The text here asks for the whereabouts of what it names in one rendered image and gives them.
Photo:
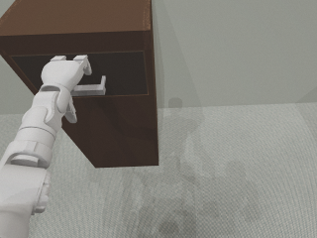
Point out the cabinet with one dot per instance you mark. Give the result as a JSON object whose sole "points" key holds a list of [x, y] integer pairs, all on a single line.
{"points": [[112, 131]]}

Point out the left robot upper arm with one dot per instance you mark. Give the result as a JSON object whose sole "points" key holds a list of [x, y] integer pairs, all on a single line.
{"points": [[24, 191]]}

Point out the robot left hand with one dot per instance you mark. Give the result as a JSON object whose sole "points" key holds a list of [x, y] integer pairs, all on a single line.
{"points": [[67, 73]]}

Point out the robot left forearm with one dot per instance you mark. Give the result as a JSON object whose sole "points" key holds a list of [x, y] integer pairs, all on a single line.
{"points": [[33, 144]]}

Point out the handle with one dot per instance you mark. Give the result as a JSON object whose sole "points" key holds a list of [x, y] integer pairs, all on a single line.
{"points": [[90, 89]]}

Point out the drawer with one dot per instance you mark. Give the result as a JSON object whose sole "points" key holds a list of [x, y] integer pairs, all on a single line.
{"points": [[125, 71]]}

